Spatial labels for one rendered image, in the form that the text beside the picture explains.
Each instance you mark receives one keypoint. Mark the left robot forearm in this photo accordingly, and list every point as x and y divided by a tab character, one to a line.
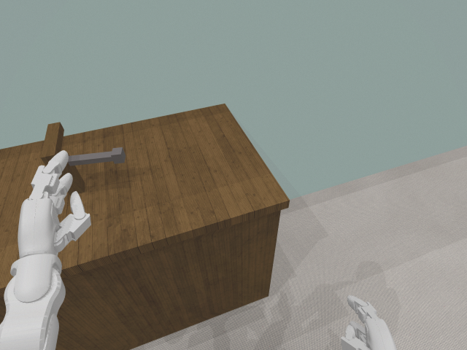
32	298

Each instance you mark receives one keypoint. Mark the tap lever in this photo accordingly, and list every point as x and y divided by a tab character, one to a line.
117	155

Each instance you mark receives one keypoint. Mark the robot right hand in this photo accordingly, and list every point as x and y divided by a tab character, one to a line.
374	336

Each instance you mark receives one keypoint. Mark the counter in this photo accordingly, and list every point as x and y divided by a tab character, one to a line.
183	231

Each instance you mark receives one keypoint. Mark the robot left hand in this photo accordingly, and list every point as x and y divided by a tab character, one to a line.
39	213

